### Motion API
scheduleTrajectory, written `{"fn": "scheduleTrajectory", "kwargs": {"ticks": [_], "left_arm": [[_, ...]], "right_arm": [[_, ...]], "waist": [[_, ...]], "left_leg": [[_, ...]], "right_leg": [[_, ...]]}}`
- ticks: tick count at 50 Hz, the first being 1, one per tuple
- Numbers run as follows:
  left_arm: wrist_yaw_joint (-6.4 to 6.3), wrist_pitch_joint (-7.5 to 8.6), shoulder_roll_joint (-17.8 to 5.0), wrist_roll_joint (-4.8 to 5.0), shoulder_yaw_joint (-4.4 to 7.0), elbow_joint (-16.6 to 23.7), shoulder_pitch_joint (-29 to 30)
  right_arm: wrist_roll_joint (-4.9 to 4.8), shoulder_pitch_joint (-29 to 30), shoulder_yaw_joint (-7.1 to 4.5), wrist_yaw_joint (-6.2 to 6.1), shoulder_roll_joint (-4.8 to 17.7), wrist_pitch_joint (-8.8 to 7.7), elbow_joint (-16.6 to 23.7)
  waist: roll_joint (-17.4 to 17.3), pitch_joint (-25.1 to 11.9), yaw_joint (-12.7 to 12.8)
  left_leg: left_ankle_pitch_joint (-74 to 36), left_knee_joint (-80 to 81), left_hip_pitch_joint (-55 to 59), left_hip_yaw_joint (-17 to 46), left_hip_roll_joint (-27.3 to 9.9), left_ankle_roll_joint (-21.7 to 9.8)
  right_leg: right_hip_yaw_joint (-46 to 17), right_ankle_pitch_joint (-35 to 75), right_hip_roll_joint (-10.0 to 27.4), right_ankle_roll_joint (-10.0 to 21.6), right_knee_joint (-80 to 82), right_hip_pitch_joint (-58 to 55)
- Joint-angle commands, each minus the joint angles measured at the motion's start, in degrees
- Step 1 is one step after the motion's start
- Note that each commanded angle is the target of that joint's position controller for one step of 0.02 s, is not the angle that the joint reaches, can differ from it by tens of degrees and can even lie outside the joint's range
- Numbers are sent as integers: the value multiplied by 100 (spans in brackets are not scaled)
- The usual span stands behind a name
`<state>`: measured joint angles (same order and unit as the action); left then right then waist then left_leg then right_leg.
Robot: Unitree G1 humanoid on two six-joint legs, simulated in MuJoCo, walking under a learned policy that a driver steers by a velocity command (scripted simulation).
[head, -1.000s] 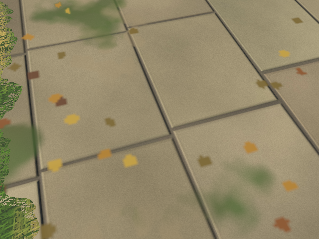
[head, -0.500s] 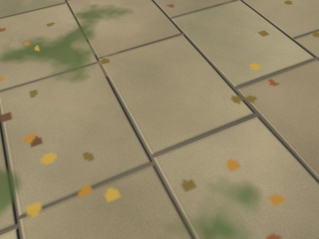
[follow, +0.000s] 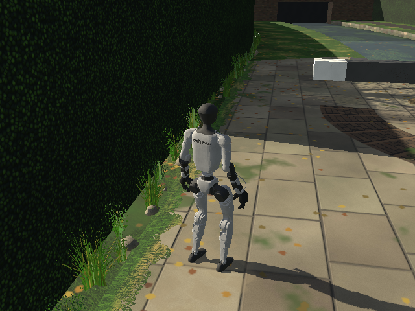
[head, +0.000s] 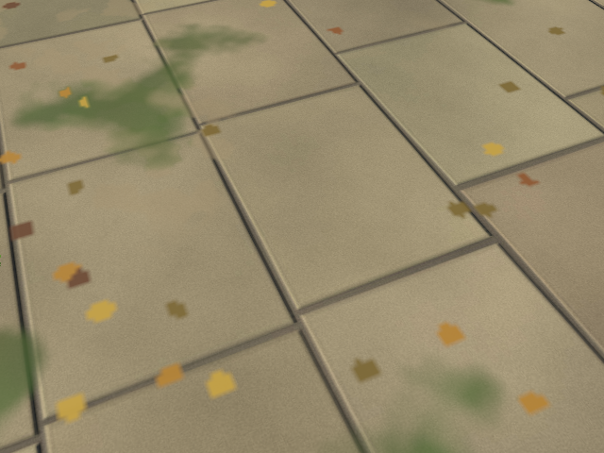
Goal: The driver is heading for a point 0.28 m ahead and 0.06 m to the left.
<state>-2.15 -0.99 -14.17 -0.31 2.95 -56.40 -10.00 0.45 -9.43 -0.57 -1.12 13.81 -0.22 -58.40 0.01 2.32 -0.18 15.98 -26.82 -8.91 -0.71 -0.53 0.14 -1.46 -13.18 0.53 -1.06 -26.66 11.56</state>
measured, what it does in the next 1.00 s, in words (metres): stands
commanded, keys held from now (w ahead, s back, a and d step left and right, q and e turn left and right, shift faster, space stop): no key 0.82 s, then w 0.18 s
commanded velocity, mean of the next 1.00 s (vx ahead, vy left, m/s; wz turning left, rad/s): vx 0.03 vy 0.00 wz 0.00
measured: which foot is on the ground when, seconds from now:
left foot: down 0.00-1.00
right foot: down 0.00-1.00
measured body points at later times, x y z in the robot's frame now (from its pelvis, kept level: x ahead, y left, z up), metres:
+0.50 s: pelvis +0.00 +0.01 +0.00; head +0.01 +0.01 +0.45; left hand +0.04 +0.26 -0.15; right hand +0.04 -0.25 -0.15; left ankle -0.02 +0.12 -0.74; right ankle +0.01 -0.13 -0.74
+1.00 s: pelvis +0.03 +0.00 +0.00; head +0.02 -0.01 +0.45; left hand +0.03 +0.25 -0.16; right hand +0.00 -0.26 -0.16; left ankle -0.02 +0.12 -0.74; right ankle +0.00 -0.12 -0.72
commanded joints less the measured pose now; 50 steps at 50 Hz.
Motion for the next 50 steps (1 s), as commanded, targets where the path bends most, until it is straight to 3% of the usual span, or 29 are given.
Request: {"fn": "scheduleTrajectory", "kwargs": {"ticks": [1, 19, 41, 43, 45, 46, 47, 48, 50], "left_arm": [[-35, 60, -627, 7, 99, 77, 55], [-63, 51, -506, 23, 0, -573, -69], [-83, 55, -338, 37, -91, -845, -389], [-95, 43, -262, 65, -101, -914, -528], [-96, 94, -295, 87, -77, -815, -435], [-67, 172, -206, 78, -94, -713, -286], [-16, 273, -74, 83, -122, -633, -217], [42, 366, -69, 106, -122, -566, -134], [139, 501, -74, 194, -107, -467, -130]], "right_arm": [[-4, -53, -117, -23, 672, -39, 129], [-14, -446, -67, -70, 568, -33, -148], [-31, -955, -38, -94, 358, -38, -258], [-65, -1100, -64, -124, 385, -10, -324], [-134, -1124, -162, -160, 655, -5, -237], [-163, -1292, -216, -155, 785, -44, -232], [-190, -1438, -293, -146, 969, -95, -242], [-196, -1466, -334, -142, 1013, -144, -224], [-171, -1190, -329, -108, 897, -231, -75]], "waist": [[-11, -174, -21], [-16, -66, 10], [-12, 36, 22], [-118, -19, 12], [-412, 397, -51], [-668, 565, -144], [-1024, 608, -192], [-1084, 738, -206], [-964, 848, -35]], "left_leg": [[-780, 571, -307, 214, -220, -105], [-715, 621, -361, 172, -135, -116], [-697, 602, -415, 153, -88, -135], [845, 693, -441, 154, -13, -234], [2684, 989, -735, 712, -357, -567], [3180, 1288, -688, 1302, -774, -801], [3444, 1638, -585, 2050, -1334, -1102], [3356, 1859, -693, 2577, -1738, -1351], [2778, 1826, -640, 2568, -1847, -1348]], "right_leg": [[-138, 988, 147, 113, 315, -291], [-45, 825, 122, 91, 371, -213], [8, 727, 102, 77, 360, -84], [256, -569, -125, 113, 159, 0], [442, -1875, -292, 220, -367, 705], [504, -1772, -291, 249, -796, 1108], [559, -1356, -219, 266, -1439, 1360], [373, -1189, 12, 346, -1906, 1518], [185, -1597, 262, 534, -1888, 1697]]}}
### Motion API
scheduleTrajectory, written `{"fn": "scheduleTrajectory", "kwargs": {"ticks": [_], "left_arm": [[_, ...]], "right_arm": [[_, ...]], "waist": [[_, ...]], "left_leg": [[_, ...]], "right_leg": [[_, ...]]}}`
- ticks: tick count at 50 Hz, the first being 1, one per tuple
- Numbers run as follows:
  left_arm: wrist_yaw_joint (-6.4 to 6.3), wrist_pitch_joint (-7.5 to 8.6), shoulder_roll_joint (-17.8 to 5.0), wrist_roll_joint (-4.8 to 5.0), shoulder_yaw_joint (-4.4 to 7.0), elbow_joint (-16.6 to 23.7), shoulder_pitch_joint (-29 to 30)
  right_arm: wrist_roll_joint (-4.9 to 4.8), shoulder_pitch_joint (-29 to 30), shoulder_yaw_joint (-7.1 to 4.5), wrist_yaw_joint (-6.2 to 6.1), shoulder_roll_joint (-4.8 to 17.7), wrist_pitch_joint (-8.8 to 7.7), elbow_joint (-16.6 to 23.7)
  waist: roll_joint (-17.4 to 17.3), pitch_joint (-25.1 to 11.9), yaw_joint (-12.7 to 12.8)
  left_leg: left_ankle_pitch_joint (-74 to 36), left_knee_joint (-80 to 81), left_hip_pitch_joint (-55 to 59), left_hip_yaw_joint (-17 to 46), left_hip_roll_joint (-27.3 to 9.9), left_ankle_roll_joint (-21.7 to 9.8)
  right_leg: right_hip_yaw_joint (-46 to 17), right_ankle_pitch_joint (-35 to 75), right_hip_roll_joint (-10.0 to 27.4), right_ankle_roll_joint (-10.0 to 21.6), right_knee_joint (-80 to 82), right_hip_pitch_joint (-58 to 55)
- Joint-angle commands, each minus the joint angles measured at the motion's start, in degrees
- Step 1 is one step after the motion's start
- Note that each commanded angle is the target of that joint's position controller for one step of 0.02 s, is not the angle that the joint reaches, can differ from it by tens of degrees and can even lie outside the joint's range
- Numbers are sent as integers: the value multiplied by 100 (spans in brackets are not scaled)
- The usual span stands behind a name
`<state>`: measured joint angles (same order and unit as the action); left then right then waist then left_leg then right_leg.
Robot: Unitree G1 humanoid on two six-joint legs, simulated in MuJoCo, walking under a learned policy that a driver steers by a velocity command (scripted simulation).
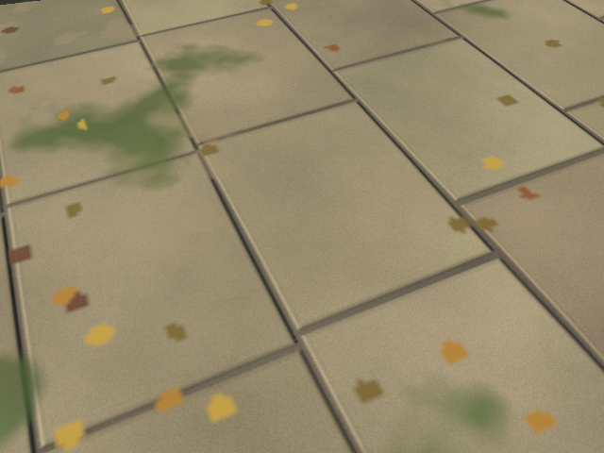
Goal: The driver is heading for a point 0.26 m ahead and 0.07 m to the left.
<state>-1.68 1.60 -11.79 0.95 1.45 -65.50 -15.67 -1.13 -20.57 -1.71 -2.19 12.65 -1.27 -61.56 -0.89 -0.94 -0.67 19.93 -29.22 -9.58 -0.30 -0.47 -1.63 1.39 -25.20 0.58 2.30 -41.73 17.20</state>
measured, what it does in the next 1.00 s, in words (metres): walks ahead: left foot, then right foot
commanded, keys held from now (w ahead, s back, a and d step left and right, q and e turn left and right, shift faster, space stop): w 0.06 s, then w+q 0.02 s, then no key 0.92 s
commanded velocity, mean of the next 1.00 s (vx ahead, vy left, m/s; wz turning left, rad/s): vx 0.10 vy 0.00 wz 0.01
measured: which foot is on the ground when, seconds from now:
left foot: down 0.00-0.08, up 0.10-0.42, down 0.44-1.00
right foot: down 0.00-0.48, up 0.50-0.64, down 0.66-1.00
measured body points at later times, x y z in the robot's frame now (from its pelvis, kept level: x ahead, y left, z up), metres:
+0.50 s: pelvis +0.13 -0.02 -0.01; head +0.16 -0.01 +0.44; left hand +0.09 +0.23 -0.16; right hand +0.28 -0.25 -0.13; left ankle +0.20 +0.09 -0.74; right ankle +0.02 -0.12 -0.73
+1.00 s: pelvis +0.17 -0.03 +0.00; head +0.19 -0.04 +0.45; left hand +0.17 +0.21 -0.15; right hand +0.25 -0.28 -0.15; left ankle +0.20 +0.09 -0.74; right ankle +0.11 -0.14 -0.74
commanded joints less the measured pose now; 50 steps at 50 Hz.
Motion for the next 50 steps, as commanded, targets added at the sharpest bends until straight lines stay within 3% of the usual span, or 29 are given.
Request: {"fn": "scheduleTrajectory", "kwargs": {"ticks": [1, 3, 4, 5, 6, 7, 8, 10, 12, 14, 15, 16, 18, 21, 22, 23, 24, 25, 26, 28, 31, 32, 33, 34, 35, 36, 38, 40, 50], "left_arm": [[119, 300, -323, 96, 56, 422, 281], [125, 340, -374, 53, 153, 6, -599], [116, 332, -556, 12, 237, -156, -1188], [75, 318, -1111, 10, 365, -200, -1868], [137, 391, -1373, -112, 366, -192, -2050], [132, 472, -963, -134, 236, -32, -1491], [132, 507, -720, -108, 170, 144, -1034], [148, 445, -590, -65, 101, 319, -578], [88, 346, -416, -143, 19, 270, -741], [3, 288, -479, -194, -30, 279, -677], [-25, 262, -636, -198, -11, 291, -656], [-37, 236, -798, -184, 24, 276, -714], [-32, 198, -877, -114, 59, 250, -722], [5, 177, -771, 3, 72, 225, -576], [22, 199, -805, -65, 100, 195, -743], [31, 238, -567, -205, 59, 157, -1183], [9, 193, -169, -195, -42, 41, -1488], [-11, 109, -169, -127, -36, 109, -1127], [-43, 20, -183, -59, -28, 266, -778], [-118, -134, -272, -69, 12, 314, -573], [-148, -195, -116, -146, 12, 99, -912], [-118, -204, -191, -206, 24, 76, -862], [-100, -233, -439, -243, 59, 139, -757], [-94, -244, -625, -165, 83, 156, -630], [-92, -200, -512, -111, 57, 189, -418], [-95, -138, -426, -106, 42, 219, -283], [-78, -17, -548, -136, 99, 244, -205], [-49, 40, -472, -124, 97, 198, -358], [-30, -35, -422, -104, 94, 187, -443]], "right_arm": [[-70, 154, -212, 19, 969, -141, 339], [-133, 477, -215, 58, 944, -116, 487], [-107, 561, -158, 82, 760, -143, 557], [6, 614, -42, 101, 345, -206, 700], [-59, 595, -55, 62, 302, -275, 806], [-144, 536, -105, 61, 487, -313, 765], [-133, 467, -120, 99, 515, -332, 689], [-6, 490, -216, 112, 626, -308, 615], [-16, 680, -207, 156, 422, -241, 639], [-17, 1034, -108, 165, 100, -175, 760], [-7, 1268, -68, 153, 45, -156, 838], [4, 1404, -61, 145, 99, -126, 879], [0, 1427, -78, 142, 263, -60, 883], [97, 1148, -170, 133, 513, -46, 755], [128, 888, -281, 92, 863, -51, 695], [149, 646, -345, 73, 1159, -47, 649], [161, 420, -264, 89, 780, -12, 522], [123, 494, -182, 109, 488, 18, 478], [137, 821, -115, 132, 399, 1, 488], [194, 1385, -120, 137, 582, -71, 630], [103, 2036, -137, 67, 628, -10, 741], [29, 1908, -147, 67, 587, 31, 674], [17, 1624, -158, 75, 560, 46, 569], [71, 1476, -151, 61, 434, 79, 539], [115, 1523, -132, 43, 358, 84, 513], [113, 1485, -150, 25, 389, 62, 468], [90, 1384, -184, 0, 482, 19, 385], [70, 1307, -188, 19, 464, -2, 318], [62, 1234, -204, -3, 467, 125, 99]], "waist": [[-766, 1123, 173], [-431, 831, 535], [70, 607, 727], [1520, 200, 856], [1875, 149, 797], [982, 576, 465], [704, 651, 276], [579, 565, 84], [676, 435, 85], [655, 371, 57], [680, 327, 102], [730, 238, 150], [800, 125, 130], [546, 111, -148], [259, -95, -188], [-228, -590, 11], [-670, -1163, -35], [-815, -1020, -91], [-885, -704, -5], [-596, -291, 164], [-463, -112, 592], [-344, -16, 548], [-102, 47, 372], [365, 326, 123], [465, 589, 82], [393, 653, 60], [292, 443, 68], [233, 113, 109], [150, 97, 93]], "left_leg": [[2005, 1906, -660, 2131, -1657, -980], [1172, 1146, -1401, 1078, -894, -618], [524, 146, -1944, 662, -525, -433], [418, -1935, -2682, -233, 128, -23], [1364, -3236, -3269, 156, 390, 34], [1228, -4009, -3505, 571, 75, -26], [776, -4160, -3441, 635, -80, -90], [71, -3528, -3154, 350, -363, -86], [-366, -2857, -2646, 51, -298, 19], [-693, -1793, -2110, -68, -241, 120], [-792, -1321, -1813, -160, -162, 145], [-846, -1069, -1566, -245, -78, 158], [-1081, -762, -1193, -243, -26, 98], [-2147, 290, -349, -206, 61, -215], [-3766, 329, 276, 114, -217, -363], [-5524, -179, 1384, 630, -759, -780], [-5730, -202, 1795, 1223, -1403, -1408], [-5151, 236, 1376, 1711, -1664, -1629], [-4250, 569, 913, 1872, -1705, -1569], [-3041, 897, 45, 1708, -1570, -1292], [-1830, 994, -903, 1052, -1036, -795], [-1295, 913, -1021, 786, -776, -566], [-526, 889, -1081, 579, -592, -330], [93, 928, -771, 216, -237, -122], [-149, 811, -399, 125, -120, -5], [-600, 634, -217, 131, -102, -14], [-1760, 371, -64, 150, -159, -139], [-2435, 246, 58, 159, -197, -205], [-2537, 180, 230, 145, -198, -134]], "right_leg": [[-55, -298, 266, 280, 289, 724], [369, 916, -203, 191, 1554, -1127], [-258, 885, 157, 207, 1822, -1962], [-2128, 789, 1386, 610, 2605, -2652], [-3831, 1071, 2280, 1342, 3098, -2479], [-3485, 1844, 2308, 1384, 2922, -2161], [-2617, 2792, 2013, 1159, 2743, -1928], [-1363, 4112, 1478, 727, 2677, -1793], [-721, 4947, 1120, 566, 2651, -1597], [-307, 5427, 927, 555, 2548, -1331], [-204, 5544, 894, 567, 2497, -1189], [-214, 5661, 935, 607, 2426, -1146], [-330, 5685, 1079, 684, 2316, -1126], [-347, 5282, 924, 468, 1832, -1040], [-231, 4779, 676, 236, 1514, -903], [-32, 3282, 275, -47, 1017, -248], [45, 1588, 91, -321, 340, -48], [-24, 19, -61, -464, -168, -30], [-189, -1052, -29, -518, -493, 188], [-363, -1243, 142, -562, -627, 177], [-158, 642, 183, -451, 1215, -829], [-99, 1350, 87, -383, 1711, -1050], [-212, 1486, 236, -287, 1889, -1096], [-252, 529, 269, -91, 1942, -353], [-303, -15, 264, -1, 2087, 169], [-309, 127, 272, -29, 2169, 246], [-274, 1121, 259, -106, 2096, -77], [-242, 1919, 263, -126, 1948, -445], [-205, 2427, 250, -76, 1959, -557]]}}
